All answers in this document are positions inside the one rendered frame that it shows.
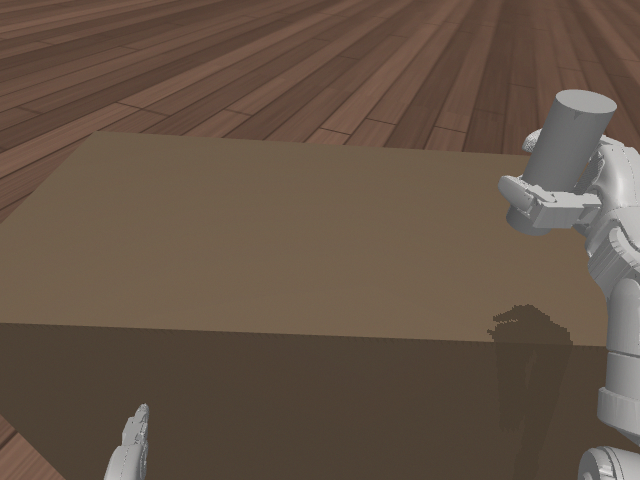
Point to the can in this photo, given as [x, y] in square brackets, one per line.
[575, 123]

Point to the right robot arm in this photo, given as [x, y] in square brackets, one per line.
[613, 246]

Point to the right robot hand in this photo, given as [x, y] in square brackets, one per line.
[610, 181]

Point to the left robot hand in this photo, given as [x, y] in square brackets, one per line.
[128, 461]

